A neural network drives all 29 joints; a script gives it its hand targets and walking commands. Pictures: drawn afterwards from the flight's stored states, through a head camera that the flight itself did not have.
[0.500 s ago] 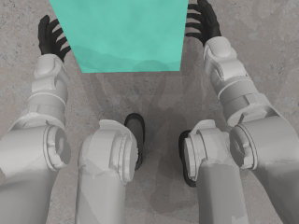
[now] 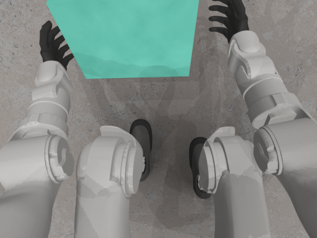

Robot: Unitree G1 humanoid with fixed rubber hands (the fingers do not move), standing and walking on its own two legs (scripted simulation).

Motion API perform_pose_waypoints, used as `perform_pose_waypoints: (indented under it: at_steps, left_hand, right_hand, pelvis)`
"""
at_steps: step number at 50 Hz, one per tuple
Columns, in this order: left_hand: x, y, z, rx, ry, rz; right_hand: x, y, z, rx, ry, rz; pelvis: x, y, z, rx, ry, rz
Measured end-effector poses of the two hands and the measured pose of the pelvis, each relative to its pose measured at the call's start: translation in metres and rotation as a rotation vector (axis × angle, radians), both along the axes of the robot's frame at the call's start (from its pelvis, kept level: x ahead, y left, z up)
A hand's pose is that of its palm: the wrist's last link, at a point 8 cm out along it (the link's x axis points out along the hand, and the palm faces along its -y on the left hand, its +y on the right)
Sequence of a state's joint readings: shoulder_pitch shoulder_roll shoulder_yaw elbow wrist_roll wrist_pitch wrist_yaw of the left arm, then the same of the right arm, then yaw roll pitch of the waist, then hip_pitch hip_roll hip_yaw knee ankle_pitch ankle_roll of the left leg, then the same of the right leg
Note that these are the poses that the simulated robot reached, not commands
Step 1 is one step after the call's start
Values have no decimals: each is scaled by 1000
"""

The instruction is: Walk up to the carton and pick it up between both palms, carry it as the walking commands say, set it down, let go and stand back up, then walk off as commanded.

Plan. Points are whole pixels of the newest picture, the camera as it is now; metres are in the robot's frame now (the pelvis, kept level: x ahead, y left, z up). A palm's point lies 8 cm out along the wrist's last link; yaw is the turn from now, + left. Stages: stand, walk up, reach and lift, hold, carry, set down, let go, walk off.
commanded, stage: set down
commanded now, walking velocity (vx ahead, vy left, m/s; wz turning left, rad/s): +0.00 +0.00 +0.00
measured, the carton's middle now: (133, 24) +0.54 +0.12 -0.24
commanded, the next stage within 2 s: let go in 1.48 s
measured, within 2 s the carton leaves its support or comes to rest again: rests again in 0.64 s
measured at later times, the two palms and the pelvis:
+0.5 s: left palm (16, 61) +0.43 +0.31 -0.12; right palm (245, 10) +0.53 -0.09 -0.11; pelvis -0.01 +0.00 +0.05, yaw +2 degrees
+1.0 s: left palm out of the picture +0.45 +0.33 +0.07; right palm out of the picture +0.55 -0.13 +0.05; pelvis +0.02 +0.00 +0.16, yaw +3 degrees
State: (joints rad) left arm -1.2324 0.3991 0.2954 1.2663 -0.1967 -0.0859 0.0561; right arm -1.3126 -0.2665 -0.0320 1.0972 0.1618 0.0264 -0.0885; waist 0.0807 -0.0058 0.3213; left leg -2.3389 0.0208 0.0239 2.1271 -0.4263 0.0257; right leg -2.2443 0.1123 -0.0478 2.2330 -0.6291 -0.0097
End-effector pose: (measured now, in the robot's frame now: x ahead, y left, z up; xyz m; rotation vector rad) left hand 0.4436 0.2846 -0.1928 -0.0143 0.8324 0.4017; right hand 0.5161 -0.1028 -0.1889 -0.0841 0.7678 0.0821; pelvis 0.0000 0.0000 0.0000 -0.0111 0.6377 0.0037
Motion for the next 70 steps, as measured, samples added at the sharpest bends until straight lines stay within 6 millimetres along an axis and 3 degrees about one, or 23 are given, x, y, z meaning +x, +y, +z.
perform_pose_waypoints:
  at_steps: [5, 13, 23, 33, 43, 51, 56, 64, 70]
  left_hand:
    - [3, 5, 4, 10, -29, 1]
    - [3, 19, 24, 30, -90, 31]
    - [-8, 25, 61, 23, -139, -14]
    - [6, 35, 165, 44, -228, -36]
    - [2, 50, 234, 109, -167, -43]
    - [3, 43, 269, 50, -154, -76]
    - [-4, 51, 303, 49, -146, -69]
    - [7, 59, 375, 53, -190, -100]
    - [0, 59, 397, 36, -160, -105]
  right_hand:
    - [2, -4, 2, 11, -8, -20]
    - [21, 5, 28, 60, -100, -11]
    - [14, 14, 65, 35, -126, 20]
    - [23, 12, 161, -33, -173, 43]
    - [32, -18, 215, -61, -115, 38]
    - [31, -25, 247, -44, -131, 56]
    - [29, -31, 281, -62, -128, 61]
    - [43, -31, 358, -79, -154, 65]
    - [35, -38, 382, -112, -108, 78]
  pelvis:
    - [-1, 0, -2, 1, -6, -2]
    - [-4, -3, 0, 15, -19, 3]
    - [-13, -3, 42, 16, -130, 19]
    - [-12, 1, 81, 10, -179, 38]
    - [10, -1, 116, 17, 27, 37]
    - [20, -4, 162, 27, 97, 36]
    - [32, -3, 193, 28, 94, 33]
    - [56, 4, 242, 19, 91, 26]
    - [67, 10, 277, 5, 104, 25]
